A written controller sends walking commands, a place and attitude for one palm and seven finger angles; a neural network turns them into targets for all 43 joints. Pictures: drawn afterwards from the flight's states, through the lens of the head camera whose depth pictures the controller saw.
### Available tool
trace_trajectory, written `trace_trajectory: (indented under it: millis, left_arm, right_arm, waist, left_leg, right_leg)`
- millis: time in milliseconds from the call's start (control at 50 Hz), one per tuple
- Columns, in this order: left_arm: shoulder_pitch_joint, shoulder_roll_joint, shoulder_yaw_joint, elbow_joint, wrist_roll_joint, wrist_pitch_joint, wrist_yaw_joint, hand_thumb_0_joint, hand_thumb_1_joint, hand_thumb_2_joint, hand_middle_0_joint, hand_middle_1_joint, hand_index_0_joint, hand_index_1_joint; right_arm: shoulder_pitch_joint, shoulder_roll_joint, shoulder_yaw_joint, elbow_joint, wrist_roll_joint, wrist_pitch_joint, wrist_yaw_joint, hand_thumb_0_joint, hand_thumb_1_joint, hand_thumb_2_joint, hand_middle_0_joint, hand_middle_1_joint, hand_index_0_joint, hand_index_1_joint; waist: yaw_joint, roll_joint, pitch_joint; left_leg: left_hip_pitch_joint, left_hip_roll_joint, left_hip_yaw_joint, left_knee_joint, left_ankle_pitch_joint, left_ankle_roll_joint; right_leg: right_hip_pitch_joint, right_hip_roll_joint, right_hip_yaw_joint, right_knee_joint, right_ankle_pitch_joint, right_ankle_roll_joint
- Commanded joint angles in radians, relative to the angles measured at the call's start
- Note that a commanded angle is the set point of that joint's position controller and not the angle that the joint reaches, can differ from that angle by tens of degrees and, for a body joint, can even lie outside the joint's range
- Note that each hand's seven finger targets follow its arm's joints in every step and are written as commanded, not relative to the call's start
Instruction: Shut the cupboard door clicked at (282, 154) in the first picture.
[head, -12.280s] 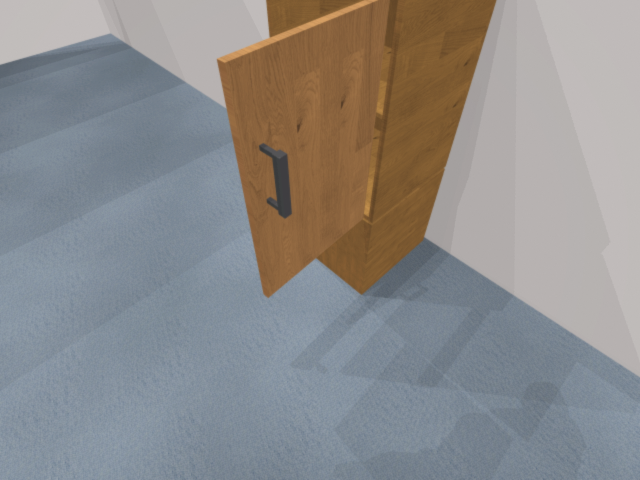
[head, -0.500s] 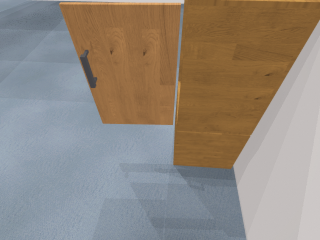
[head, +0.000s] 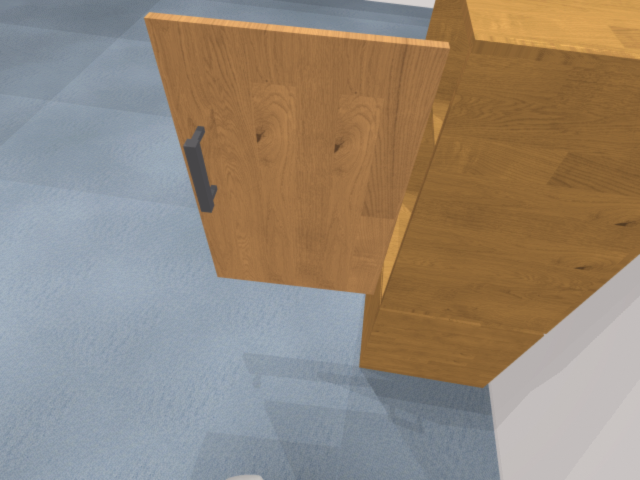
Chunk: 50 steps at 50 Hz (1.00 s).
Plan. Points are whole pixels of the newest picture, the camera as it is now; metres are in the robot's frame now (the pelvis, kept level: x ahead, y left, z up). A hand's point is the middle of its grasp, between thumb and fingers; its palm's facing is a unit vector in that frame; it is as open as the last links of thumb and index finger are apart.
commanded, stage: come to a stop and stand still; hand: left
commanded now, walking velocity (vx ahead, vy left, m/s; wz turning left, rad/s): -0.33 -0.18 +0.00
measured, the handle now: (203, 171) +0.55 +0.25 +0.03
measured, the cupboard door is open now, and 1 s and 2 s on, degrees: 93 93 93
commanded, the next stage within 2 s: look again from close up in 1.18 s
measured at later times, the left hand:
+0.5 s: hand out of the picture +0.10 +0.20 -0.17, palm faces +0.03 -0.98 -0.20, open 7.3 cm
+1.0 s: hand out of the picture +0.04 +0.16 -0.15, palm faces -0.03 -0.97 -0.26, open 7.3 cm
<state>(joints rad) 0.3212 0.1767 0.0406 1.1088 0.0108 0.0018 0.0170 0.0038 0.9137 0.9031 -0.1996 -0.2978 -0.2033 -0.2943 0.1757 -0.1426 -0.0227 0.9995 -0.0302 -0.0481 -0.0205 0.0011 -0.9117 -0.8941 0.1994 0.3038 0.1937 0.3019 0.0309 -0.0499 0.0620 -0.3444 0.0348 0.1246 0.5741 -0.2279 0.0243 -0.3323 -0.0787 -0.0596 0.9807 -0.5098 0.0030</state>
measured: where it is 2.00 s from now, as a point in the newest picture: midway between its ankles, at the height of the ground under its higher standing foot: outside the picture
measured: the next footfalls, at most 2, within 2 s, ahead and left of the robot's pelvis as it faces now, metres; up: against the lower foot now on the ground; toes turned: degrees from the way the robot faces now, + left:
right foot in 0.14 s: +0.07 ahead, -0.11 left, +0.00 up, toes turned -5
left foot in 0.42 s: +0.05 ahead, +0.11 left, +0.00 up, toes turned +2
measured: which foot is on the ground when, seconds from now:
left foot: down 0.00-0.18, up 0.20-0.40, down 0.42-1.00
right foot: up 0.00-0.12, down 0.14-0.44, up 0.46-0.66, down 0.68-1.00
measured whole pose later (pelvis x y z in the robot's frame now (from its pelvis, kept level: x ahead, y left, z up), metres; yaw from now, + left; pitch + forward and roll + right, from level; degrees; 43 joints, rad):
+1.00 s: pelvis -0.01 -0.02 +0.01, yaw -1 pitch -2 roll +1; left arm 0.26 0.17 -0.02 1.01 0.01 -0.01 0.03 0.00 0.91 0.90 -0.20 -0.30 -0.21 -0.29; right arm 0.24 -0.20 -0.01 1.02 -0.02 0.01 -0.01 0.00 -0.91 -0.89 0.20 0.30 0.19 0.30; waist -0.01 0.04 0.03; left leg -0.21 0.03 0.06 0.50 -0.25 -0.01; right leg -0.19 0.00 0.00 0.55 -0.32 -0.01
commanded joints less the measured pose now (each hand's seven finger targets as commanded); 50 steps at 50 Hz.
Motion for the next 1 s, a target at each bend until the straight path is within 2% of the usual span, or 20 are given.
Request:
trace_trajectory:
  millis: [0,100,140,160,180,220,280,360,400,440,580,620,640,660,680,720,760,800,880,980]
  left_arm:
    - [0.043,0.026,-0.005,-0.056,-0.007,0.003,0.006,0.000,0.900,0.900,-0.200,-0.300,-0.200,-0.300]
    - [0.066,0.105,0.022,-0.109,0.016,0.026,0.007,0.000,0.900,0.900,-0.200,-0.300,-0.200,-0.300]
    - [0.012,0.157,0.030,-0.154,0.024,0.029,0.003,0.000,0.900,0.900,-0.200,-0.300,-0.200,-0.300]
    - [-0.014,0.182,0.035,-0.160,0.023,0.020,0.005,0.000,0.900,0.900,-0.200,-0.300,-0.200,-0.300]
    - [-0.027,0.182,0.033,-0.160,0.018,0.009,0.010,0.000,0.900,0.900,-0.200,-0.300,-0.200,-0.300]
    - [-0.059,0.173,0.033,-0.158,0.020,0.004,0.020,0.000,0.900,0.900,-0.200,-0.300,-0.200,-0.300]
    - [-0.051,0.187,0.041,-0.150,0.017,-0.001,0.027,0.000,0.900,0.900,-0.200,-0.300,-0.200,-0.300]
    - [-0.080,0.181,0.039,-0.138,-0.002,0.005,0.027,0.000,0.900,0.900,-0.200,-0.300,-0.200,-0.300]
    - [-0.072,0.103,0.020,-0.160,-0.004,0.013,0.021,0.000,0.900,0.900,-0.200,-0.300,-0.200,-0.300]
    - [-0.145,0.112,0.021,-0.176,-0.004,0.037,0.022,0.000,0.900,0.900,-0.200,-0.300,-0.200,-0.300]
    - [-0.124,0.085,0.009,-0.147,-0.006,0.030,0.009,0.000,0.900,0.900,-0.200,-0.300,-0.200,-0.300]
    - [-0.073,0.100,0.008,-0.125,-0.005,0.015,0.010,0.000,0.900,0.900,-0.200,-0.300,-0.200,-0.300]
    - [0.031,0.113,-0.002,-0.108,0.012,-0.020,0.053,0.000,0.900,0.900,-0.200,-0.300,-0.200,-0.300]
    - [-0.042,0.170,-0.001,-0.156,0.007,-0.031,0.052,0.000,0.900,0.900,-0.200,-0.300,-0.200,-0.300]
    - [-0.090,0.179,-0.013,-0.172,0.004,-0.033,0.044,0.000,0.900,0.900,-0.200,-0.300,-0.200,-0.300]
    - [-0.068,0.157,-0.012,-0.166,0.004,-0.045,0.040,0.000,0.900,0.900,-0.200,-0.300,-0.200,-0.300]
    - [-0.033,0.139,-0.018,-0.158,0.002,-0.041,0.042,0.000,0.900,0.900,-0.200,-0.300,-0.200,-0.300]
    - [-0.053,0.145,-0.021,-0.157,0.002,-0.036,0.037,0.000,0.900,0.900,-0.200,-0.300,-0.200,-0.300]
    - [-0.069,0.155,-0.029,-0.153,0.002,-0.025,0.026,0.000,0.900,0.900,-0.200,-0.300,-0.200,-0.300]
    - [-0.063,0.174,-0.025,-0.149,0.003,-0.026,0.018,0.000,0.900,0.900,-0.200,-0.300,-0.200,-0.300]
  right_arm:
    - [0.036,-0.155,-0.016,-0.004,0.005,0.013,-0.031,0.000,-0.900,-0.900,0.200,0.300,0.200,0.300]
    - [0.008,-0.188,-0.049,-0.018,0.019,0.057,-0.026,0.000,-0.900,-0.900,0.200,0.300,0.200,0.300]
    - [0.011,-0.163,-0.056,-0.031,0.023,0.070,-0.017,0.000,-0.900,-0.900,0.200,0.300,0.200,0.300]
    - [0.025,-0.125,-0.054,-0.032,0.023,0.080,-0.013,0.000,-0.900,-0.900,0.200,0.300,0.200,0.300]
    - [0.016,-0.109,-0.050,-0.033,0.024,0.087,-0.009,0.000,-0.900,-0.900,0.200,0.300,0.200,0.300]
    - [0.005,-0.097,-0.048,-0.030,0.027,0.089,-0.010,0.000,-0.900,-0.900,0.200,0.300,0.200,0.300]
    - [0.001,-0.094,-0.039,-0.026,0.032,0.083,-0.010,0.000,-0.900,-0.900,0.200,0.300,0.200,0.300]
    - [0.073,-0.105,-0.033,0.016,0.026,0.069,-0.009,0.000,-0.900,-0.900,0.200,0.300,0.200,0.300]
    - [0.072,-0.197,-0.046,-0.002,0.014,0.060,-0.013,0.000,-0.900,-0.900,0.200,0.300,0.200,0.300]
    - [0.086,-0.208,-0.042,-0.001,0.005,0.057,-0.033,0.000,-0.900,-0.900,0.200,0.300,0.200,0.300]
    - [0.086,-0.194,-0.036,0.016,0.009,0.047,-0.032,0.000,-0.900,-0.900,0.200,0.300,0.200,0.300]
    - [0.080,-0.184,-0.036,0.024,0.020,0.045,-0.027,0.000,-0.900,-0.900,0.200,0.300,0.200,0.300]
    - [0.002,-0.208,-0.045,-0.050,0.042,0.028,-0.014,0.000,-0.900,-0.900,0.200,0.300,0.200,0.300]
    - [0.067,-0.131,-0.032,-0.088,0.029,0.028,0.002,0.000,-0.900,-0.900,0.200,0.300,0.200,0.300]
    - [0.095,-0.116,-0.025,-0.080,0.028,0.035,0.007,0.000,-0.900,-0.900,0.200,0.300,0.200,0.300]
    - [0.115,-0.127,-0.018,-0.068,0.016,0.033,0.008,0.000,-0.900,-0.900,0.200,0.300,0.200,0.300]
    - [0.115,-0.151,-0.018,-0.072,0.021,0.028,0.000,0.000,-0.900,-0.900,0.200,0.300,0.200,0.300]
    - [0.092,-0.147,-0.013,-0.065,0.020,0.029,-0.002,0.000,-0.900,-0.900,0.200,0.300,0.200,0.300]
    - [0.075,-0.147,-0.003,-0.051,0.015,0.040,0.009,0.000,-0.900,-0.900,0.200,0.300,0.200,0.300]
    - [0.103,-0.161,-0.002,-0.018,0.010,0.040,0.014,0.000,-0.900,-0.900,0.200,0.300,0.200,0.300]
  waist:
    - [-0.012,0.144,-0.067]
    - [0.001,0.104,-0.055]
    - [-0.014,0.016,-0.060]
    - [-0.026,-0.158,-0.075]
    - [-0.015,-0.203,-0.075]
    - [-0.020,-0.132,-0.080]
    - [-0.003,-0.117,-0.134]
    - [-0.033,-0.056,-0.152]
    - [-0.019,0.209,-0.148]
    - [-0.049,0.257,-0.065]
    - [-0.031,0.194,-0.114]
    - [-0.008,0.133,-0.123]
    - [0.019,0.118,-0.141]
    - [-0.050,0.050,-0.134]
    - [-0.072,0.090,-0.147]
    - [-0.063,0.040,-0.189]
    - [-0.049,-0.026,-0.164]
    - [-0.050,0.048,-0.073]
    - [-0.048,-0.019,0.057]
    - [-0.053,-0.025,0.053]
  left_leg:
    - [0.077,0.278,-0.189,-0.230,0.555,0.133]
    - [0.003,0.202,-0.162,-0.140,0.276,0.063]
    - [0.006,0.082,-0.091,-0.030,0.035,0.002]
    - [0.025,-0.004,-0.021,0.107,-0.079,-0.034]
    - [0.002,-0.038,-0.051,0.245,-0.272,-0.045]
    - [-0.051,-0.036,-0.106,0.358,-0.326,-0.049]
    - [-0.075,-0.034,-0.102,0.233,-0.315,-0.067]
    - [0.160,0.001,-0.091,-0.199,0.115,-0.058]
    - [0.244,0.259,-0.306,-0.192,0.642,0.077]
    - [0.177,0.304,-0.362,-0.226,0.801,0.176]
    - [0.258,0.202,-0.245,-0.191,0.634,0.120]
    - [0.211,0.156,-0.225,-0.146,0.482,0.064]
    - [0.266,0.126,-0.140,0.066,0.568,0.004]
    - [0.141,0.045,-0.133,0.022,0.174,-0.020]
    - [0.159,0.027,-0.121,-0.061,0.033,-0.024]
    - [0.198,0.055,-0.136,-0.040,0.328,0.000]
    - [0.198,0.068,-0.133,-0.033,0.351,0.009]
    - [0.175,0.061,-0.129,-0.088,0.253,0.003]
    - [0.123,0.036,-0.133,-0.158,-0.043,-0.003]
    - [0.152,0.027,-0.121,-0.158,-0.073,-0.006]
  right_leg:
    - [0.057,-0.011,0.025,-0.222,0.026,0.013]
    - [0.127,0.008,0.046,-0.423,0.400,-0.021]
    - [0.060,-0.102,0.175,-0.516,0.504,-0.084]
    - [0.045,-0.194,0.274,-0.606,0.564,-0.136]
    - [0.051,-0.257,0.319,-0.660,0.697,-0.202]
    - [0.139,-0.244,0.262,-0.598,0.945,-0.243]
    - [0.314,-0.223,0.202,-0.519,1.159,-0.227]
    - [0.251,-0.151,0.149,-0.422,0.952,-0.119]
    - [0.080,0.004,0.034,-0.340,0.341,-0.006]
    - [-0.012,0.067,0.088,-0.100,-0.057,0.006]
    - [0.097,0.058,0.042,-0.361,0.124,0.001]
    - [0.220,0.045,0.060,-0.575,0.335,-0.006]
    - [0.120,-0.028,0.118,-0.612,0.611,-0.002]
    - [0.146,-0.101,0.221,-0.557,0.659,-0.060]
    - [0.115,-0.106,0.207,-0.523,0.538,-0.077]
    - [0.179,-0.029,0.136,-0.445,0.717,-0.058]
    - [0.180,-0.026,0.122,-0.461,0.702,-0.048]
    - [0.127,-0.022,0.138,-0.491,0.587,-0.056]
    - [0.010,-0.016,0.179,-0.607,0.171,-0.051]
    - [-0.052,-0.019,0.205,-0.670,-0.002,-0.057]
